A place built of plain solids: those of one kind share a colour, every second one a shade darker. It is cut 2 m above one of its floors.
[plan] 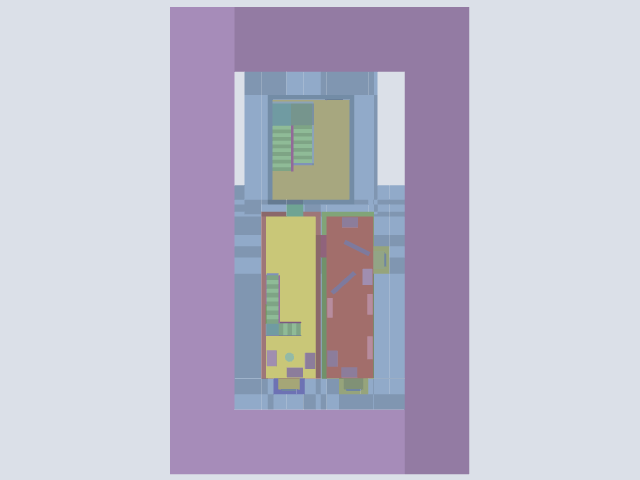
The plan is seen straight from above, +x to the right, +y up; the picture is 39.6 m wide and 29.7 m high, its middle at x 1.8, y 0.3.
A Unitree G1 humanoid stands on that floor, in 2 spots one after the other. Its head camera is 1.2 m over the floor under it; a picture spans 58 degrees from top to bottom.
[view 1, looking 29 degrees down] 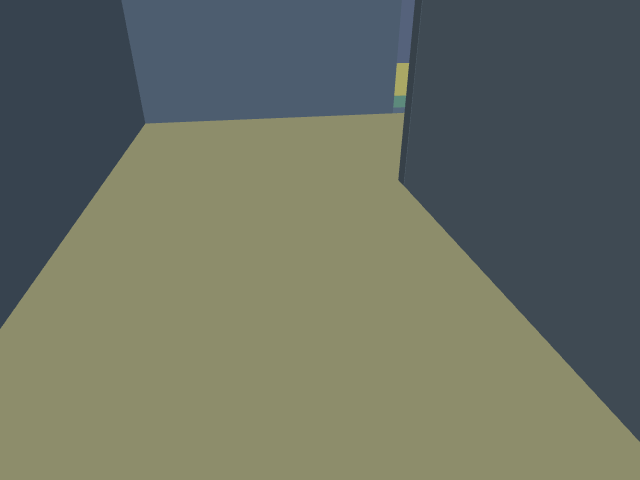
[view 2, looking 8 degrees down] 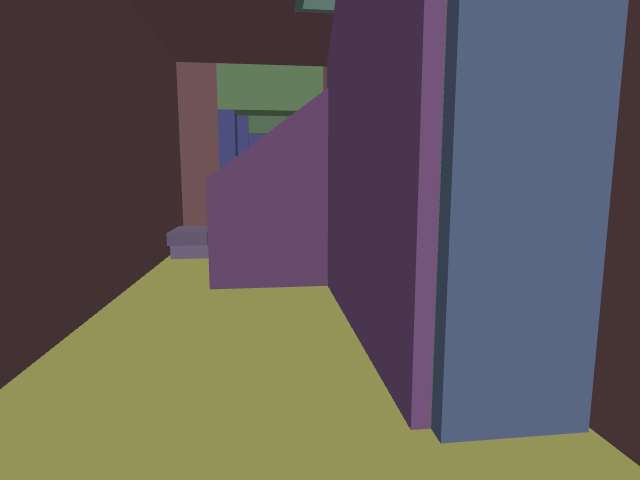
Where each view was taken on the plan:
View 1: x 2.55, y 7.89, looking -100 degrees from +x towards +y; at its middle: floor_stair_hall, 2.48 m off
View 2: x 0.00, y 0.00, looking -97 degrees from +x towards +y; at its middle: wall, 4.83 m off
